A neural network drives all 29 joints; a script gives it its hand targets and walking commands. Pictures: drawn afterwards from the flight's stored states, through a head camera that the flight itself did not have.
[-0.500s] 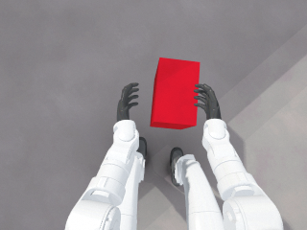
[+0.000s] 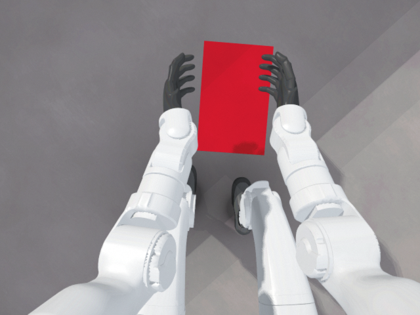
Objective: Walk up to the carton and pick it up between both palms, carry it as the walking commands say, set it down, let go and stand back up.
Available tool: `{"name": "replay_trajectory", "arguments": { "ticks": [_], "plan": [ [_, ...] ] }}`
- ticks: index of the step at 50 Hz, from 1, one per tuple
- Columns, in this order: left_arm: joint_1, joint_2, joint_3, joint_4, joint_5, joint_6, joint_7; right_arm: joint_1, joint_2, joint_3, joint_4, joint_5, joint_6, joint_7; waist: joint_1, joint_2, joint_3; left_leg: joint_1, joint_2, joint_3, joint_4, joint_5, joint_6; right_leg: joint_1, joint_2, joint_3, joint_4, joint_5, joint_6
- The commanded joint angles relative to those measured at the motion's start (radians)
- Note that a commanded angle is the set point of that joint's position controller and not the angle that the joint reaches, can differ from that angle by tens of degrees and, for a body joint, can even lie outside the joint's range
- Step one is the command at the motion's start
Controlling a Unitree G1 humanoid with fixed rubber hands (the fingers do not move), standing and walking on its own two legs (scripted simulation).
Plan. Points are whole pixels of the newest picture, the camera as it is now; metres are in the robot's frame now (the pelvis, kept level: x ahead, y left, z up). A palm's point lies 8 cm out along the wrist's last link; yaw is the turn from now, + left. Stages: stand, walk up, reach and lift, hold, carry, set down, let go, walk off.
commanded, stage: set down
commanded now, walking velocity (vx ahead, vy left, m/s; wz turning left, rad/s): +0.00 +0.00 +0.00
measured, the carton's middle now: (229, 106) +0.47 -0.06 -0.47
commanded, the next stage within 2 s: none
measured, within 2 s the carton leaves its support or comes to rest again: neither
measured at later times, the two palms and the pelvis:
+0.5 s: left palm (181, 98) +0.46 +0.06 -0.24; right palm (273, 93) +0.46 -0.13 -0.24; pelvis +0.01 +0.00 -0.07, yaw -3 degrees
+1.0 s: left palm (184, 71) +0.52 +0.06 -0.26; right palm (276, 61) +0.53 -0.14 -0.25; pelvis +0.00 -0.01 -0.13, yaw -4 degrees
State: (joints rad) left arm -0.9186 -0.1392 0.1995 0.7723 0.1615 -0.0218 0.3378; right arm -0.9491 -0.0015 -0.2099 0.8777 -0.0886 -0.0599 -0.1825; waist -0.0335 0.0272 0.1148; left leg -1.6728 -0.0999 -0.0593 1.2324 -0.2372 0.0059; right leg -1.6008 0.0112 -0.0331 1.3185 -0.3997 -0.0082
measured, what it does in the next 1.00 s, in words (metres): lowers itself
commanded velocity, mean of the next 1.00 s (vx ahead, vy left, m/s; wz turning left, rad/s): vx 0.00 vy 0.00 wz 0.00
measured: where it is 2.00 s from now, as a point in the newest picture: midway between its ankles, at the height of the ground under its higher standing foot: (213, 209)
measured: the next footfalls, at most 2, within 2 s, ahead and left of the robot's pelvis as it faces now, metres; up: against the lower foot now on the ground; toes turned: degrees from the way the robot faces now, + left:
none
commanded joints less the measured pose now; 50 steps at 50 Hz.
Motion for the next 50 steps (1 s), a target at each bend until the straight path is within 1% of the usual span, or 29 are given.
{"name": "replay_trajectory", "arguments": {
  "ticks": [1,3,6,7,9,10,12,13,16,19,24,26,27,28,31,32,33,36,37,38,39,40,41,42,43,45,46,48,50],
  "plan": [
    [-0.275,-0.042,0.036,-0.089,0.043,-0.018,0.012,-0.353,-0.008,-0.004,-0.122,-0.007,0.003,-0.025,0.013,0.027,-1.035,0.612,-0.073,0.016,0.042,-0.034,-0.043,0.331,0.147,0.068,-0.061,0.060,-0.006],
    [-0.303,-0.035,0.021,-0.137,0.029,-0.031,0.007,-0.320,0.043,0.014,-0.093,-0.001,0.007,-0.027,0.018,0.011,-1.059,0.572,-0.078,0.024,0.075,0.022,-0.042,0.340,0.148,0.072,-0.038,0.121,0.001],
    [-0.256,-0.077,0.060,-0.028,0.055,-0.023,-0.001,-0.317,0.013,-0.021,-0.036,-0.037,0.010,-0.022,0.003,0.030,-0.960,0.507,-0.079,0.015,0.101,-0.002,-0.046,0.244,0.157,0.077,-0.001,0.103,-0.005],
    [-0.256,-0.045,0.081,-0.030,0.061,-0.027,-0.005,-0.305,0.013,-0.024,-0.025,-0.039,0.011,-0.023,0.026,0.018,-0.959,0.480,-0.082,0.023,0.111,0.010,-0.046,0.244,0.158,0.082,0.006,0.115,-0.003],
    [-0.260,-0.065,0.082,-0.008,0.079,-0.027,-0.010,-0.313,0.029,-0.018,-0.013,-0.046,0.012,-0.016,0.023,0.030,-0.930,0.450,-0.080,0.013,0.125,0.008,-0.045,0.215,0.164,0.082,0.032,0.115,-0.007],
    [-0.262,-0.091,0.052,-0.029,0.062,-0.032,-0.012,-0.336,0.043,-0.006,-0.036,-0.030,0.009,-0.014,0.025,0.063,-0.975,0.470,-0.086,0.020,0.138,0.035,-0.044,0.221,0.165,0.080,0.039,0.132,-0.009],
    [-0.277,-0.065,0.073,-0.017,0.073,-0.036,-0.011,-0.371,0.034,0.022,-0.052,-0.011,0.009,-0.011,0.053,0.039,-1.003,0.445,-0.088,0.017,0.166,0.040,-0.040,0.199,0.169,0.084,0.075,0.135,0.000],
    [-0.285,-0.078,0.043,-0.050,0.057,-0.038,-0.013,-0.375,0.021,0.025,-0.078,-0.010,0.005,-0.013,0.032,0.049,-1.023,0.462,-0.081,0.016,0.173,0.069,-0.041,0.208,0.168,0.085,0.081,0.148,-0.006],
    [-0.241,-0.042,0.083,-0.025,0.061,-0.036,-0.001,-0.351,-0.006,0.024,-0.094,-0.023,0.003,-0.027,0.034,0.005,-1.072,0.468,-0.083,0.022,0.221,0.130,-0.042,0.207,0.175,0.081,0.116,0.202,0.008],
    [-0.338,-0.050,0.005,-0.168,-0.003,-0.037,0.007,-0.440,-0.017,0.060,-0.213,0.023,0.003,-0.033,0.045,0.024,-1.189,0.520,-0.083,0.024,0.237,0.148,-0.041,0.231,0.175,0.076,0.156,0.207,-0.001],
    [-0.429,-0.005,0.012,-0.173,-0.029,-0.011,0.007,-0.487,-0.069,0.037,-0.160,0.024,0.026,-0.039,0.024,0.027,-1.131,0.467,-0.072,0.029,0.284,0.055,-0.048,0.152,0.174,0.063,0.205,0.111,-0.006],
    [-0.424,-0.012,0.028,-0.092,-0.020,0.009,0.006,-0.482,-0.115,-0.028,-0.080,-0.014,0.037,-0.043,-0.022,0.063,-1.028,0.452,-0.067,0.026,0.285,-0.043,-0.055,0.077,0.167,0.063,0.198,0.011,-0.015],
    [-0.456,0.016,0.046,-0.112,-0.020,0.008,0.008,-0.497,-0.108,-0.032,-0.061,-0.010,0.047,-0.040,-0.001,0.041,-1.008,0.417,-0.072,0.038,0.285,-0.053,-0.052,0.079,0.174,0.060,0.206,0.015,-0.013],
    [-0.415,-0.004,0.074,-0.007,0.009,0.024,0.004,-0.464,-0.108,-0.051,0.020,-0.032,0.055,-0.035,-0.011,0.051,-0.923,0.398,-0.066,0.029,0.288,-0.096,-0.054,0.026,0.169,0.060,0.210,-0.031,-0.016],
    [-0.432,0.026,0.153,0.049,0.062,0.037,-0.005,-0.514,-0.121,-0.075,0.046,-0.062,0.067,-0.013,0.010,0.029,-0.859,0.348,-0.067,0.032,0.311,-0.146,-0.052,-0.022,0.168,0.054,0.228,-0.069,-0.008],
    [-0.441,0.036,0.171,0.056,0.083,0.033,-0.008,-0.531,-0.121,-0.078,0.045,-0.056,0.069,-0.007,0.046,0.057,-0.840,0.333,-0.062,0.035,0.310,-0.148,-0.051,-0.030,0.171,0.070,0.232,-0.071,-0.014],
    [-0.447,0.019,0.177,0.056,0.089,0.031,-0.014,-0.520,-0.096,-0.075,0.085,-0.060,0.072,-0.003,0.054,0.042,-0.863,0.324,-0.066,0.044,0.321,-0.135,-0.049,-0.012,0.167,0.067,0.238,-0.054,-0.013],
    [-0.454,-0.024,0.189,0.114,0.118,0.036,-0.035,-0.545,-0.081,-0.067,0.090,-0.095,0.079,0.020,0.020,0.038,-0.832,0.327,-0.068,0.022,0.355,-0.100,-0.049,-0.088,0.175,0.065,0.278,-0.045,-0.013],
    [-0.520,-0.037,0.171,0.075,0.109,0.028,-0.044,-0.580,-0.029,-0.045,0.112,-0.077,0.086,0.028,0.062,0.047,-0.839,0.298,-0.069,0.023,0.365,-0.101,-0.047,-0.092,0.179,0.075,0.284,-0.057,-0.009],
    [-0.560,-0.063,0.141,0.023,0.103,0.025,-0.052,-0.570,0.003,-0.044,0.118,-0.080,0.092,0.036,0.038,0.061,-0.856,0.320,-0.069,0.024,0.365,-0.091,-0.050,-0.106,0.181,0.066,0.295,-0.050,-0.015],
    [-0.588,-0.034,0.171,0.018,0.115,0.021,-0.056,-0.558,0.000,-0.061,0.174,-0.101,0.105,0.041,0.042,0.042,-0.816,0.273,-0.068,0.027,0.377,-0.111,-0.047,-0.122,0.182,0.075,0.298,-0.061,-0.013],
    [-0.552,-0.037,0.186,0.081,0.125,0.024,-0.058,-0.528,-0.039,-0.093,0.207,-0.129,0.104,0.043,0.005,0.061,-0.789,0.273,-0.068,0.026,0.391,-0.126,-0.054,-0.150,0.186,0.065,0.313,-0.070,-0.019],
    [-0.597,-0.051,0.181,0.046,0.119,0.029,-0.065,-0.585,0.001,-0.077,0.176,-0.118,0.110,0.055,0.016,0.043,-0.802,0.300,-0.069,0.011,0.395,-0.115,-0.047,-0.170,0.186,0.053,0.336,-0.074,-0.015],
    [-0.588,-0.080,0.188,0.090,0.139,0.043,-0.077,-0.599,0.022,-0.098,0.207,-0.122,0.121,0.068,0.019,0.090,-0.777,0.298,-0.065,0.024,0.391,-0.149,-0.048,-0.187,0.184,0.067,0.324,-0.099,-0.018],
    [-0.606,-0.090,0.195,0.091,0.144,0.047,-0.088,-0.633,0.039,-0.098,0.194,-0.137,0.125,0.077,0.020,0.054,-0.780,0.260,-0.071,0.028,0.407,-0.152,-0.044,-0.184,0.188,0.053,0.341,-0.099,-0.014],
    [-0.550,-0.097,0.288,0.241,0.219,0.076,-0.113,-0.631,0.054,-0.155,0.270,-0.200,0.152,0.097,0.026,0.052,-0.691,0.198,-0.075,0.041,0.419,-0.210,-0.040,-0.197,0.185,0.057,0.339,-0.148,-0.008],
    [-0.589,-0.113,0.319,0.212,0.230,0.084,-0.124,-0.643,0.065,-0.161,0.266,-0.222,0.163,0.110,0.024,0.019,-0.687,0.158,-0.081,0.052,0.439,-0.207,-0.035,-0.183,0.188,0.054,0.352,-0.134,-0.006],
    [-0.567,-0.167,0.360,0.260,0.287,0.108,-0.165,-0.625,0.164,-0.195,0.341,-0.253,0.198,0.139,0.047,0.036,-0.644,0.111,-0.072,0.075,0.448,-0.247,-0.034,-0.161,0.177,0.077,0.325,-0.174,-0.006],
    [-0.646,-0.272,0.351,0.231,0.301,0.127,-0.205,-0.643,0.271,-0.220,0.347,-0.292,0.216,0.170,0.020,0.038,-0.698,0.151,-0.077,0.075,0.466,-0.225,-0.036,-0.175,0.186,0.058,0.350,-0.165,-0.003]
  ]
}}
